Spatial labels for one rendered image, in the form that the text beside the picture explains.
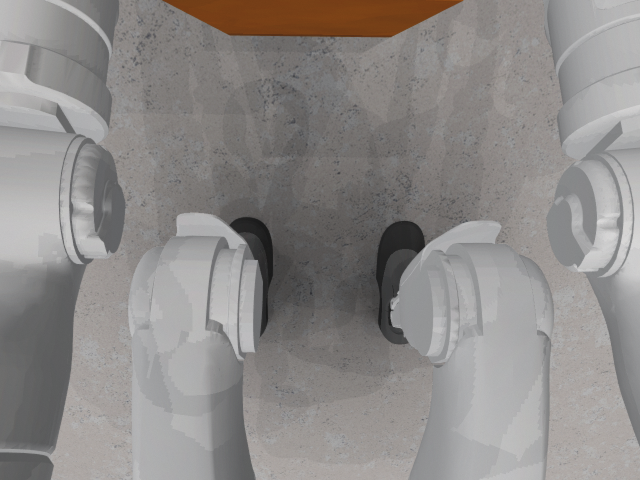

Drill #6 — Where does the robot left upper arm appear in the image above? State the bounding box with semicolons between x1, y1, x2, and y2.
0;126;126;480

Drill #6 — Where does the robot left foot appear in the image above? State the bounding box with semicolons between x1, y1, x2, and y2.
229;217;273;337

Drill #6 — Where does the robot right upper arm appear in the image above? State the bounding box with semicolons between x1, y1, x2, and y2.
546;148;640;446

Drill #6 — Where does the right robot thigh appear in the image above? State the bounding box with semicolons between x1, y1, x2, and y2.
408;243;551;480

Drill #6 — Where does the right robot forearm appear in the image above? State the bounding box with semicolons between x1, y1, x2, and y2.
543;0;640;160

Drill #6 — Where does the left robot forearm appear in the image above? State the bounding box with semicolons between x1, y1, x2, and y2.
0;0;119;144

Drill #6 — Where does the carton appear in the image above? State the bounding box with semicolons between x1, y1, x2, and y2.
163;0;464;37

